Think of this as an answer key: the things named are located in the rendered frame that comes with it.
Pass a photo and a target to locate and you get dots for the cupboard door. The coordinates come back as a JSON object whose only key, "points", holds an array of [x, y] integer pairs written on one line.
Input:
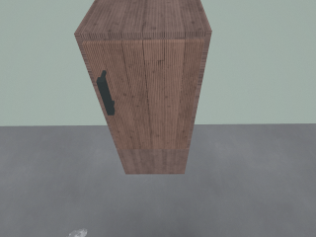
{"points": [[153, 83]]}

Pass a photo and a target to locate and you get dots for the handle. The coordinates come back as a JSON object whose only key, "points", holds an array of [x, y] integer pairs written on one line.
{"points": [[105, 94]]}

